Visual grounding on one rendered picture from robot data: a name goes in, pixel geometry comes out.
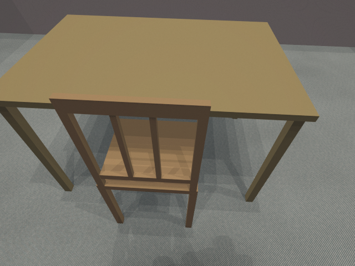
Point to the table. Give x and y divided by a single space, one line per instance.
239 66

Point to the chair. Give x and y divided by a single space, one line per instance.
144 155

